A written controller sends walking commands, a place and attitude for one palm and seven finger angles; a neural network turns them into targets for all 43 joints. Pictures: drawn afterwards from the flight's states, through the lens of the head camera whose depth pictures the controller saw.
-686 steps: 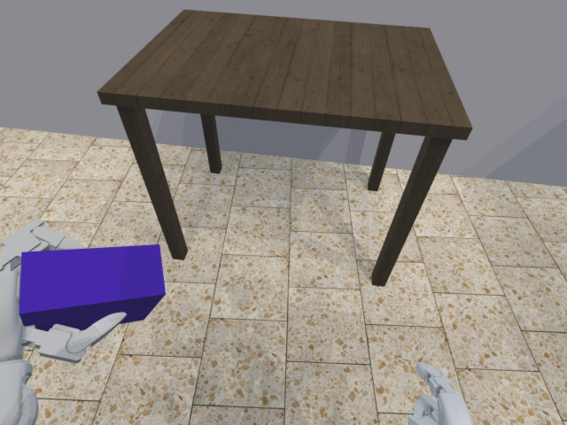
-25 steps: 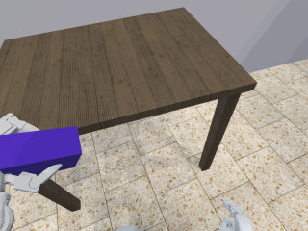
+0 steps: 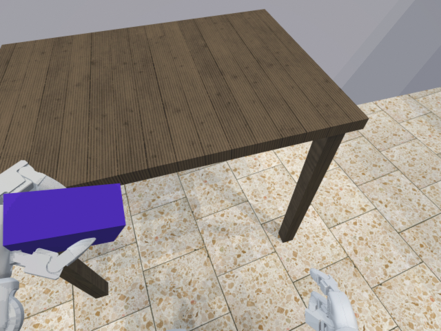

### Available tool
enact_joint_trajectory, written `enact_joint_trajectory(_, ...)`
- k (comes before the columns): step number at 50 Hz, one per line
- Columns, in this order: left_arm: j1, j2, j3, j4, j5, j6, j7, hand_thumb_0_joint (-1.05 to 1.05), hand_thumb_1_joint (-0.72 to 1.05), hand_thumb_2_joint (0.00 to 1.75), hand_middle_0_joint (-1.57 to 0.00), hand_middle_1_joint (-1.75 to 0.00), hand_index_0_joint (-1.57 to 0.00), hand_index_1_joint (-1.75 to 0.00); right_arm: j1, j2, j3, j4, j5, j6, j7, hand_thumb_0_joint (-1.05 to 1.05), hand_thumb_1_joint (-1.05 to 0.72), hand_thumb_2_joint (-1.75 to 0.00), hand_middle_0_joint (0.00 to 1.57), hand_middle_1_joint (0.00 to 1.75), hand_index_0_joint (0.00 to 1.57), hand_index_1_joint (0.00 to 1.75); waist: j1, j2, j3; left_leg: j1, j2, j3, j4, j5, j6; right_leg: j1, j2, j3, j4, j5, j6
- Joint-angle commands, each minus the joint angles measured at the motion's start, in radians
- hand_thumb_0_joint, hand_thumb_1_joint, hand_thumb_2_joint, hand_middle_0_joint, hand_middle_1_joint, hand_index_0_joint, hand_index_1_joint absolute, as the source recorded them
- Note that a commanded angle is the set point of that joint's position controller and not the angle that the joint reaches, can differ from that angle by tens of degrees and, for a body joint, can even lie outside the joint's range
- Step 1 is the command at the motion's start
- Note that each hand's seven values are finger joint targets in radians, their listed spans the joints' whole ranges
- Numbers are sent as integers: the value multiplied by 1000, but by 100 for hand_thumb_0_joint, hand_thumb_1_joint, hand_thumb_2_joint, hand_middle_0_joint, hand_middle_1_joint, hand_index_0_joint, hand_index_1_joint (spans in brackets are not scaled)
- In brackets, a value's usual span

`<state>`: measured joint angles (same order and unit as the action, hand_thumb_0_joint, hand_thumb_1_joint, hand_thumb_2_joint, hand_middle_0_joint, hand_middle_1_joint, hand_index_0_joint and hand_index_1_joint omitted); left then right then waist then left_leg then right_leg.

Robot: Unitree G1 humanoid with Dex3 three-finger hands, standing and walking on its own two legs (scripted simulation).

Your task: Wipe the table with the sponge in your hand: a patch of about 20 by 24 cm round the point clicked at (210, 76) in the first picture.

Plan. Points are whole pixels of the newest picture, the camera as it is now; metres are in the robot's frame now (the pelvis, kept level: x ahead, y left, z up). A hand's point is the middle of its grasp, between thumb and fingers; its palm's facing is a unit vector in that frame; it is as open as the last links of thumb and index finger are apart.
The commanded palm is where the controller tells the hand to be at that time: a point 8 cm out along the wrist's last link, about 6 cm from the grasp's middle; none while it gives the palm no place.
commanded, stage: come to a stop and stand still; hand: left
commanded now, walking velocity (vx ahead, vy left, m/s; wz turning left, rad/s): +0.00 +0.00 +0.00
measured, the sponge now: (85, 219) +0.23 +0.20 +0.15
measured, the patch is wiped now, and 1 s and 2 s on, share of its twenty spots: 0.00 0.00 0.00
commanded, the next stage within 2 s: look again from close up in 0.58 s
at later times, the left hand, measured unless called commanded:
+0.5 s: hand (26, 267) +0.16 +0.24 +0.17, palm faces +0.39 -0.83 -0.39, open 9.4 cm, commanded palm +0.11 +0.28 +0.18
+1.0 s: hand (24, 239) +0.20 +0.27 +0.15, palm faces +0.26 -0.89 -0.38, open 9.4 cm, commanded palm +0.14 +0.32 +0.18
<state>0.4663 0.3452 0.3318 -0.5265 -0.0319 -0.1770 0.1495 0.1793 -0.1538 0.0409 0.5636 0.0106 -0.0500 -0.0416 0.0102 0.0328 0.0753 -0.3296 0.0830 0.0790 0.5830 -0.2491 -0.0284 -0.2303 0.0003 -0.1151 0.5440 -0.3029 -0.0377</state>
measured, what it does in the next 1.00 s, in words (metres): shifts its weight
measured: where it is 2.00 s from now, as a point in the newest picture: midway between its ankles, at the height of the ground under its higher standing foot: outside the picture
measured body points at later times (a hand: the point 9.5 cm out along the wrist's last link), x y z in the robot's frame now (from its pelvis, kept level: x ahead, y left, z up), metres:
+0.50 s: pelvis -0.05 +0.00 +0.00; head -0.04 +0.00 +0.45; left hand +0.14 +0.28 +0.19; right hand +0.12 -0.23 -0.09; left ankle -0.01 +0.12 -0.73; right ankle -0.01 -0.09 -0.73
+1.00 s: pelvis -0.04 +0.05 +0.01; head -0.03 +0.07 +0.46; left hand +0.18 +0.31 +0.17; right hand +0.09 -0.19 -0.06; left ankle +0.00 +0.12 -0.73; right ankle -0.01 -0.09 -0.73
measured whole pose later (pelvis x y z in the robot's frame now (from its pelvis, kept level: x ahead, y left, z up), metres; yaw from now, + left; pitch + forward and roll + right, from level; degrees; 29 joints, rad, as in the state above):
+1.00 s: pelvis -0.04 +0.05 +0.01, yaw -4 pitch -1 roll -1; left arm 0.43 0.34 0.31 -0.41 0.01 -0.23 0.09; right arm 0.28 -0.20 0.04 0.55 -0.02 -0.15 -0.04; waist -0.02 -0.03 0.02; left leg -0.24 -0.02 0.11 0.47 -0.21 0.07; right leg -0.26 -0.02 0.00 0.46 -0.22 0.01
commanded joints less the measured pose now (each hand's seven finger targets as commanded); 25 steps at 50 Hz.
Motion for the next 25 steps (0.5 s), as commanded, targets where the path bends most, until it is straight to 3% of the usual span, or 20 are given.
enact_joint_trajectory(1, -41, 201, 150, -165, -22, -38, 20, 0, 10, 130, -120, -160, -120, -160, -69, -111, -45, -131, -1, -32, -19, 0, -90, -90, 20, 30, 20, 30, -3, -197, -140, -47, -42, -57, 182, -179, 0, 48, -313, 295, -204, 435, -86)
enact_joint_trajectory(3, -32, 195, 155, -153, -16, -43, 21, 0, 10, 130, -120, -160, -120, -160, -81, -106, -35, -126, -6, -23, -28, 0, -90, -90, 20, 30, 20, 30, 0, -202, -143, -48, -43, -46, 113, -140, 1, 97, -277, 216, -169, 495, -73)
enact_joint_trajectory(4, -41, 193, 152, -165, -14, -45, 23, 0, 10, 130, -120, -160, -120, -160, -89, -109, -37, -126, -5, -20, -33, 0, -90, -90, 20, 30, 20, 30, -1, -173, -160, -32, -42, -39, 34, -101, 2, 131, -265, 190, -141, 517, -62)
enact_joint_trajectory(6, -25, 189, 147, -177, -12, -48, 21, 0, 10, 130, -120, -160, -120, -160, -65, -123, -49, -128, -7, -13, -39, 0, -90, -90, 20, 30, 20, 30, -4, -139, -187, 85, -39, -23, -108, 64, 8, 117, -222, 168, -99, 484, -26)
enact_joint_trajectory(8, -48, 185, 125, -225, -8, -57, 17, 0, 10, 130, -120, -160, -120, -160, -59, -153, -67, -141, -5, -15, -41, 0, -90, -90, 20, 30, 20, 30, 3, -21, -196, 166, 65, -85, -159, 294, 35, 60, -147, 130, -68, 287, 23)
enact_joint_trajectory(9, -17, 184, 135, -215, -7, -62, 18, 0, 10, 130, -120, -160, -120, -160, -64, -151, -62, -142, -10, -19, -46, 0, -90, -90, 20, 30, 20, 30, 6, 105, -196, 183, 122, -152, -195, 341, 61, 16, -98, 93, -34, 191, 47)
enact_joint_trajectory(10, -17, 166, 112, -231, -3, -71, 17, 0, 10, 130, -120, -160, -120, -160, -61, -141, -50, -143, -15, -20, -44, 0, -90, -90, 20, 30, 20, 30, 3, 174, -178, 126, 169, -218, -240, 380, 93, 32, -67, 61, 22, 84, 60)
enact_joint_trajectory(11, -42, 168, 105, -235, 2, -79, 17, 0, 10, 130, -120, -160, -120, -160, -61, -149, -53, -138, -19, -25, -41, 0, -90, -90, 20, 30, 20, 30, 2, 189, -152, 55, 193, -235, -265, 359, 110, 51, -58, 65, 58, -33, 57)
enact_joint_trajectory(13, -56, 162, 100, -224, 9, -88, 18, 0, 10, 130, -120, -160, -120, -160, -43, -160, -65, -129, -17, -41, -38, 0, -90, -90, 20, 30, 20, 30, 6, 173, -141, 41, 189, -211, -250, 318, 116, 53, -55, 63, 30, -67, 55)
enact_joint_trajectory(14, -71, 179, 112, -245, 11, -90, 20, 0, 10, 130, -120, -160, -120, -160, -36, -164, -69, -130, -15, -48, -38, 0, -90, -90, 20, 30, 20, 30, 3, 159, -158, 66, 173, -186, -222, 325, 103, 64, -56, 61, -7, -15, 55)
enact_joint_trajectory(15, -61, 155, 95, -224, 11, -88, 20, 0, 10, 130, -120, -160, -120, -160, -35, -163, -70, -129, -11, -54, -34, 0, -90, -90, 20, 30, 20, 30, 2, 142, -166, 59, 154, -161, -202, 293, 89, 86, -55, 58, -38, 31, 56)
enact_joint_trajectory(17, -43, 151, 101, -183, 10, -79, 19, 0, 10, 130, -120, -160, -120, -160, -41, -165, -69, -131, -6, -53, -30, 0, -90, -90, 20, 30, 20, 30, 4, 104, -161, -28, 108, -115, -190, 99, 60, 137, -75, 80, -62, 99, 49)
enact_joint_trajectory(18, -48, 152, 104, -175, 8, -78, 17, 0, 10, 130, -120, -160, -120, -160, -44, -161, -67, -134, -7, -51, -29, 0, -90, -90, 20, 30, 20, 30, 3, 77, -140, -71, 80, -99, -188, -28, 47, 125, -92, 106, -85, 75, 42)
enact_joint_trajectory(20, -48, 169, 115, -175, -4, -74, 19, 0, 10, 130, -120, -160, -120, -160, -32, -150, -66, -130, -6, -47, -30, 0, -90, -90, 20, 30, 20, 30, -4, -37, -124, -28, 15, -60, -94, -133, 29, 22, -173, 219, -192, -21, 5)
enact_joint_trajectory(22, -58, 174, 114, -163, -11, -62, 21, 0, 10, 130, -120, -160, -120, -160, -37, -142, -65, -121, -7, -40, -30, 0, -90, -90, 20, 30, 20, 30, -8, -120, -113, 40, -22, -47, 13, -120, 21, -85, -245, 301, -280, -149, -32)
enact_joint_trajectory(23, -69, 177, 114, -168, -9, -57, 22, 0, 10, 130, -120, -160, -120, -160, -48, -137, -59, -119, -10, -37, -31, 0, -90, -90, 20, 30, 20, 30, -8, -113, -103, 58, -26, -51, 33, -111, 23, -117, -257, 310, -298, -175, -38)
enact_joint_trajectory(25, -75, 182, 119, -180, -8, -54, 27, 0, 10, 130, -120, -160, -120, -160, -53, -137, -55, -117, -11, -34, -35, 0, -90, -90, 20, 30, 20, 30, -9, -106, -119, 76, -18, -70, -17, -67, 30, -92, -237, 257, -265, -137, -32)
